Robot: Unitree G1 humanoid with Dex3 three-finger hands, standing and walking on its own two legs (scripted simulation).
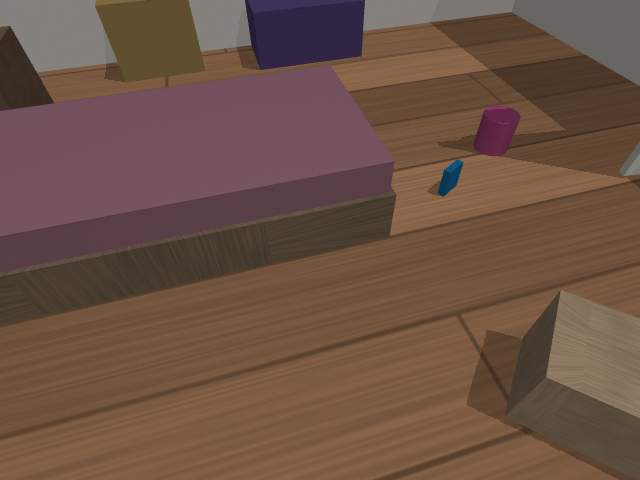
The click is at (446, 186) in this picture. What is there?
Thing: carton on end
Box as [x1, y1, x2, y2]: [438, 159, 463, 196]
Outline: 457,159 443,172 438,193 443,196 456,184 463,162
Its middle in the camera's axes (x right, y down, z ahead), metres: +0.61 -0.30 +1.84
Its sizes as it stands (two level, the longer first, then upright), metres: 0.112 0.034 0.141
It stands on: the floor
